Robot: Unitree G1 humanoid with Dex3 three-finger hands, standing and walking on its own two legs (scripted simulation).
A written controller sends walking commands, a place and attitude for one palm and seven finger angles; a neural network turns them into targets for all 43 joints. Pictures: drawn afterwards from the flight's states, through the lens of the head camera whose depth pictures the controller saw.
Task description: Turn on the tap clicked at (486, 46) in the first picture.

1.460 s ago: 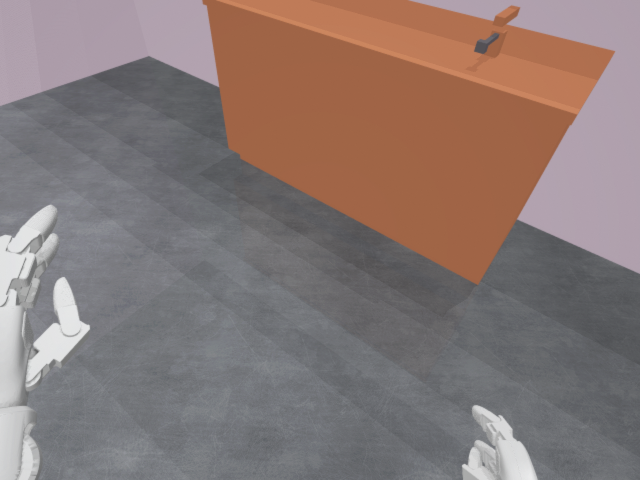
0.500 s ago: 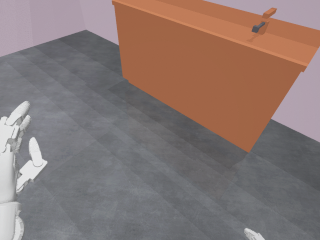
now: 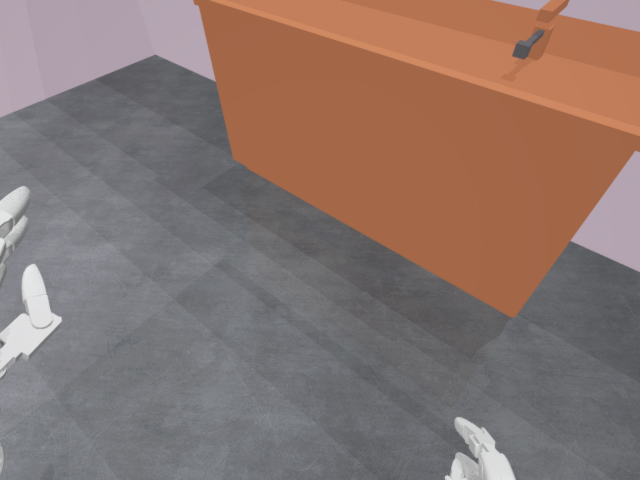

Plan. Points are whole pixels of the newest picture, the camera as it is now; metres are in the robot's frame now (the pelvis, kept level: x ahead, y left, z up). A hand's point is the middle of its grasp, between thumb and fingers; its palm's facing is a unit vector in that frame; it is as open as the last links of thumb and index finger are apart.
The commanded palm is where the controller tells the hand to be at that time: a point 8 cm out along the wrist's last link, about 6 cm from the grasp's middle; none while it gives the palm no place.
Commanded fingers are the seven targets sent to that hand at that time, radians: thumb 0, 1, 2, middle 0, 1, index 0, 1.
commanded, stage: walk to a spot facing it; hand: left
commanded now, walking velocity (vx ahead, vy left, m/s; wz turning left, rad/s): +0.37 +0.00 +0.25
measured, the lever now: (522, 49) +0.97 -0.39 +0.10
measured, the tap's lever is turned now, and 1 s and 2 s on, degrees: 0 0 0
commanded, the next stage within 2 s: turn to face it in 0.64 s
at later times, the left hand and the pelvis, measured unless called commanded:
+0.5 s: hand (73, 217) +0.33 +0.29 +0.18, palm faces +0.57 -0.75 -0.34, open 7.4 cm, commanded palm +0.28 +0.31 +0.19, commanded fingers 0.00 0.90 0.90 -0.20 -0.30 -0.20 -0.30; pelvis +0.15 +0.02 -0.01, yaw +6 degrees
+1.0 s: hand (145, 172) +0.44 +0.26 +0.16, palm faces +0.54 -0.75 -0.38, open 7.4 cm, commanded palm +0.38 +0.29 +0.19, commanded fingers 0.00 0.90 0.90 -0.20 -0.30 -0.20 -0.30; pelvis +0.26 -0.01 +0.01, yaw +7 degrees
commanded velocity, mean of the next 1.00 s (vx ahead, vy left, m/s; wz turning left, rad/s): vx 0.22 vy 0.00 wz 0.01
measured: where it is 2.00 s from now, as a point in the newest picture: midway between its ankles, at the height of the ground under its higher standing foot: outside the picture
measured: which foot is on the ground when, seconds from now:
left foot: down 0.00-0.02, up 0.04-0.44, down 0.46-0.80, up 0.82-1.00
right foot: down 0.00-0.46, up 0.48-0.76, down 0.78-1.00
